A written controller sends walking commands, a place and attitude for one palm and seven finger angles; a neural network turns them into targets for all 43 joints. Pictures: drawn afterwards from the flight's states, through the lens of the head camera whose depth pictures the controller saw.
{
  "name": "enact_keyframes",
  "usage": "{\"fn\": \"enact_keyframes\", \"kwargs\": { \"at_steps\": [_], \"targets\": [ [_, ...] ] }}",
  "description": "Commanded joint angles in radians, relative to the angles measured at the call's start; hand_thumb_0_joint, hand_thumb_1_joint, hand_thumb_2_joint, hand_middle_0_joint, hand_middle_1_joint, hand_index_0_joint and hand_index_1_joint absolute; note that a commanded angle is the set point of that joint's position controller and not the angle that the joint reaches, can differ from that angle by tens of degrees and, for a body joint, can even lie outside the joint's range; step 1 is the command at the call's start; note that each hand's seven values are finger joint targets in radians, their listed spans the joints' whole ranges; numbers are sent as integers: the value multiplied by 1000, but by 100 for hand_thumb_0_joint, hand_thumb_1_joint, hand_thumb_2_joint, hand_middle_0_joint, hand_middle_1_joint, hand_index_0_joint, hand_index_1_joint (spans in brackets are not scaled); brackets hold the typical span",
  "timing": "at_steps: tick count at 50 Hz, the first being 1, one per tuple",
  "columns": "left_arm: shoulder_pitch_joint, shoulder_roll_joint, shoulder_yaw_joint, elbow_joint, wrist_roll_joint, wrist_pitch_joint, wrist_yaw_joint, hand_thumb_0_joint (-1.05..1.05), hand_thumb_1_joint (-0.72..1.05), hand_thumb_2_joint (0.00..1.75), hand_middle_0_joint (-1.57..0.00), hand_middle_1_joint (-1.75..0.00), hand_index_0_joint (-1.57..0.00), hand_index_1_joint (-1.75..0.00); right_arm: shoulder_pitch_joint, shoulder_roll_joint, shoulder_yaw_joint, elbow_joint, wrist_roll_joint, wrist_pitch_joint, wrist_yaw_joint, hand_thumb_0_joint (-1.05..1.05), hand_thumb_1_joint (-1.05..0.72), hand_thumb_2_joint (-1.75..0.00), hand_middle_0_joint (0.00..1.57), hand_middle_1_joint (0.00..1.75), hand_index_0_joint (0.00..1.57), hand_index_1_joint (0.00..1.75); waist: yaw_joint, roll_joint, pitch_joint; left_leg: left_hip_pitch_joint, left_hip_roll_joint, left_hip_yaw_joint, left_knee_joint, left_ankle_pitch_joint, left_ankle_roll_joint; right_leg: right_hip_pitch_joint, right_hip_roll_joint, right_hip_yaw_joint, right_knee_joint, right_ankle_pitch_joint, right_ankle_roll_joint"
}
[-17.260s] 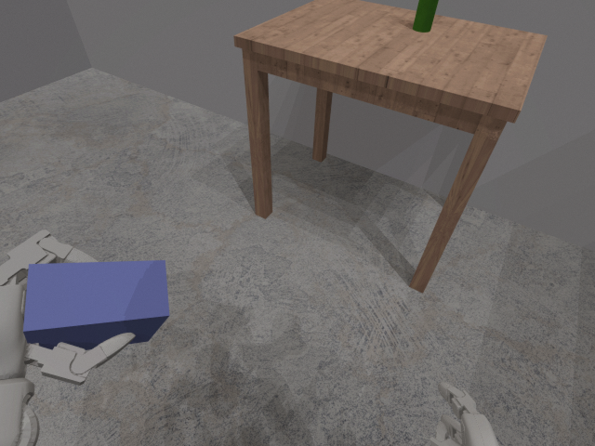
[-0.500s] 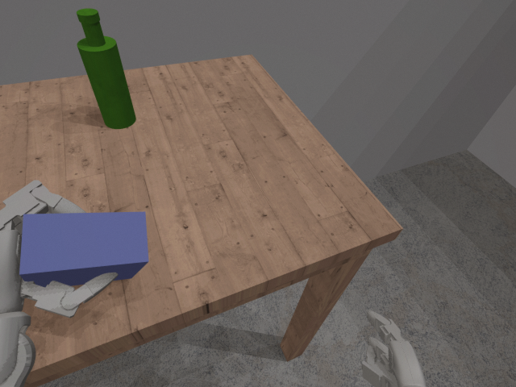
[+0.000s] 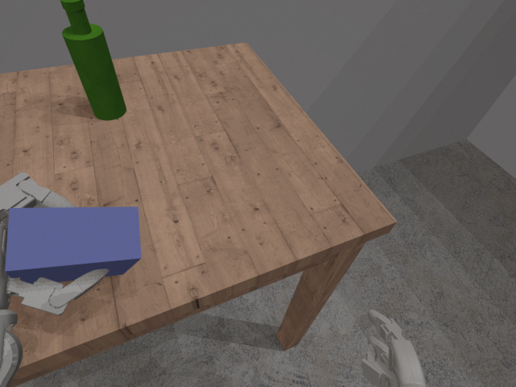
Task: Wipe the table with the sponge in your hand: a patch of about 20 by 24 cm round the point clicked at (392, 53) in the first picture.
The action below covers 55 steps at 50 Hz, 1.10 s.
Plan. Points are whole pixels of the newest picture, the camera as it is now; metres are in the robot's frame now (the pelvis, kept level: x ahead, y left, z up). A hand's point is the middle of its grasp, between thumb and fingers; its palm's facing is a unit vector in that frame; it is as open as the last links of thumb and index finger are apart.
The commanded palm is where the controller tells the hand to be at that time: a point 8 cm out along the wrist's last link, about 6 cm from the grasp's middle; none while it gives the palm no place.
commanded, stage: shuffle to correct the standing spot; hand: left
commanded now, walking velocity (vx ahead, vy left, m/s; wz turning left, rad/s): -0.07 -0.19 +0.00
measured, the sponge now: (94, 246) +0.24 +0.22 +0.15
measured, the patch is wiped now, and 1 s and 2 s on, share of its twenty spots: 0.00 0.00 0.00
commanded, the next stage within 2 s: come to a stop and stand still in 0.38 s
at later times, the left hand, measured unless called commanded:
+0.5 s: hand (116, 256) +0.22 +0.18 +0.16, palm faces +0.31 -0.86 -0.40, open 9.7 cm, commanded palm +0.16 +0.23 +0.17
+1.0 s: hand (66, 261) +0.21 +0.24 +0.15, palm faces +0.31 -0.88 -0.35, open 9.7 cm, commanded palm +0.15 +0.29 +0.17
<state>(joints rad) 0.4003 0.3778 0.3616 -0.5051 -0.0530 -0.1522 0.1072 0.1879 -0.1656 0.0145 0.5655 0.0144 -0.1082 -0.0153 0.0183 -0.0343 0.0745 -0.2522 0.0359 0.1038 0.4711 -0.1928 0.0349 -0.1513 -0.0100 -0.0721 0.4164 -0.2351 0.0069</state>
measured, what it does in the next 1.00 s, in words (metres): stands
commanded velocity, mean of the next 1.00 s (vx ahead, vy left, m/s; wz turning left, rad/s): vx -0.06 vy -0.07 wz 0.00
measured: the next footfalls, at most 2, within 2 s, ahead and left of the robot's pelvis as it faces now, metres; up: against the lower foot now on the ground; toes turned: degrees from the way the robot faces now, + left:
none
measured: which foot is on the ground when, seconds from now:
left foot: down 0.00-1.00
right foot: down 0.00-1.00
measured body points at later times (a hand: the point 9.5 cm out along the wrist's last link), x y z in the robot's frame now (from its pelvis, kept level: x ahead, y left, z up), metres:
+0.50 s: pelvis +0.00 -0.05 -0.01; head +0.03 -0.04 +0.44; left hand +0.19 +0.23 +0.18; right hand +0.17 -0.30 -0.08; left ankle +0.04 +0.09 -0.74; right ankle -0.01 -0.12 -0.74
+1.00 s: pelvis -0.01 +0.01 +0.00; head +0.01 +0.03 +0.45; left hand +0.19 +0.28 +0.17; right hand +0.16 -0.22 -0.07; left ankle +0.04 +0.09 -0.74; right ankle -0.01 -0.12 -0.74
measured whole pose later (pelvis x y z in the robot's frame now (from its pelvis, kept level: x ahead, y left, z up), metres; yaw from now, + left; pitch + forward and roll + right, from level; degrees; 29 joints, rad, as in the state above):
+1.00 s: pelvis -0.01 +0.01 +0.00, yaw -1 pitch -1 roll -1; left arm 0.43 0.36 0.31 -0.46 -0.04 -0.22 0.09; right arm 0.22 -0.19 0.01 0.57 0.00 -0.15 -0.02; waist 0.01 -0.03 0.05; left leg -0.28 0.02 0.10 0.49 -0.19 0.05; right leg -0.20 -0.01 -0.04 0.47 -0.26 0.00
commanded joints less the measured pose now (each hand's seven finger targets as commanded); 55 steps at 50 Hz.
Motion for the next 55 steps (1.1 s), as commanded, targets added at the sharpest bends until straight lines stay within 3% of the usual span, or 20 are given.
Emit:
{"fn": "enact_keyframes", "kwargs": {
  "at_steps": [1,7,18,21,24,26,27,31,33,34,35,36,37,38,41,43,45,47,49,55],
  "targets": [
    [-40,152,101,-230,-11,-62,15,0,10,130,-120,-160,-120,-160,-73,-149,-66,-164,5,-51,-7,0,-90,-90,20,30,20,30,0,140,-150,18,128,-157,-142,-16,-6,33,0,42,-45,49,-7],
    [-16,171,125,-242,-21,-47,14,0,10,130,-120,-160,-120,-160,-87,-145,-69,-165,8,-43,-15,0,-90,-90,20,30,20,30,-6,102,-149,41,86,-93,-78,-51,-17,-31,-4,66,-84,80,-13],
    [24,165,115,-255,-42,-30,11,0,10,130,-120,-160,-120,-160,-52,-143,-81,-151,-2,-21,-34,0,-90,-90,20,30,20,30,-18,52,-162,44,51,-60,48,6,-19,-78,-48,91,-82,125,-29],
    [27,196,140,-286,-48,-31,10,0,10,130,-120,-160,-120,-160,-55,-145,-89,-160,-4,-20,-40,0,-90,-90,20,30,20,30,-15,21,-149,38,41,-47,92,56,-24,-102,-66,104,-79,220,-16],
    [52,207,153,-308,-52,-40,11,0,10,130,-120,-160,-120,-160,-52,-143,-85,-161,-6,-15,-44,0,-90,-90,20,30,20,30,-13,62,-160,57,68,-58,62,207,-22,-84,-48,70,-39,333,16],
    [65,203,162,-293,-49,-48,14,0,10,130,-120,-160,-120,-160,-53,-146,-88,-164,-4,-16,-44,0,-90,-90,20,30,20,30,-8,71,-190,53,64,-52,71,194,-18,-45,-56,79,-36,357,38],
    [89,200,163,-284,-40,-51,24,0,10,130,-120,-160,-120,-160,-76,-142,-80,-157,1,-20,-45,0,-90,-90,20,30,20,30,-7,113,-198,76,54,-47,72,180,-14,-55,-64,97,-47,358,31],
    [88,189,152,-264,-41,-50,49,0,10,130,-120,-160,-120,-160,-74,-138,-70,-156,3,-12,-45,0,-90,-90,20,30,20,30,-7,21,-197,32,14,-64,96,27,-20,-37,-116,152,-90,259,15],
    [105,162,122,-249,-37,-43,55,0,10,130,-120,-160,-120,-160,-78,-137,-60,-142,2,-9,-48,0,-90,-90,20,30,20,30,-12,22,-173,48,20,-88,77,2,-14,-74,-119,149,-105,123,-15],
    [-896,945,679,-412,98,-155,16,0,10,130,-120,-160,-120,-160,62,-160,-99,-69,-40,-95,-64,0,-90,-90,20,30,20,30,49,-145,-61,-61,1,41,58,-7,-56,-104,-110,207,-209,521,90],
    [-385,397,318,103,32,-120,-27,0,10,130,-120,-160,-120,-160,9,-104,-71,-60,-30,-90,-66,0,-90,-90,20,30,20,30,18,-77,-189,-18,-64,-30,31,99,-24,-27,-154,198,-49,560,-26],
    [-113,233,201,211,15,-108,-45,0,10,130,-120,-160,-120,-160,26,-161,-90,-128,-4,-105,-51,0,-90,-90,20,30,20,30,58,16,-188,48,-8,-16,34,156,-33,-16,-133,236,-37,607,18],
    [-39,83,47,135,-11,-111,-51,0,10,130,-120,-160,-120,-160,-3,-163,-86,-125,12,-107,-32,0,-90,-90,20,30,20,30,37,183,-248,102,25,-29,-2,216,-14,15,-115,172,30,508,19],
    [-81,136,76,-13,-9,-120,-38,0,10,130,-120,-160,-120,-160,10,-185,-90,-137,9,-100,-13,0,-90,-90,20,30,20,30,32,155,-282,97,51,-47,-12,241,-10,42,-95,133,49,375,29],
    [-59,135,39,-125,-7,-117,-15,0,10,130,-120,-160,-120,-160,-54,-160,-67,-154,5,-110,6,0,-90,-90,20,30,20,30,35,-24,-199,50,39,-84,-15,55,-8,-38,-85,140,-52,86,21],
    [-39,146,57,-150,-3,-111,2,0,10,130,-120,-160,-120,-160,-66,-163,-61,-158,0,-106,-1,0,-90,-90,20,30,20,30,15,-27,-169,58,40,-109,-56,-86,-7,-96,-80,131,-87,-113,-21],
    [-84,191,108,-177,3,-116,12,0,10,130,-120,-160,-120,-160,-80,-166,-56,-165,-8,-100,-14,0,-90,-90,20,30,20,30,8,-4,-96,21,36,-130,-97,-175,-7,-145,-59,132,-119,-231,-26],
    [-120,251,176,-208,12,-127,27,0,10,130,-120,-160,-120,-160,-94,-172,-52,-155,-11,-98,-25,0,-90,-90,20,30,20,30,5,117,-93,10,72,-168,-183,-248,4,-124,-16,97,-51,-190,-22],
    [-162,202,151,-196,12,-136,29,0,10,130,-120,-160,-120,-160,-72,-158,-49,-156,-9,-94,-27,0,-90,-90,20,30,20,30,7,231,-120,-70,118,-225,-257,-299,23,-6,2,57,64,-97,-22],
    [-103,131,89,-158,19,-134,15,0,10,130,-120,-160,-120,-160,-49,-156,-51,-140,-8,-105,-7,0,-90,-90,20,30,20,30,0,121,-139,-33,108,-208,-197,-167,12,19,-8,76,-6,7,-21]
  ]
}}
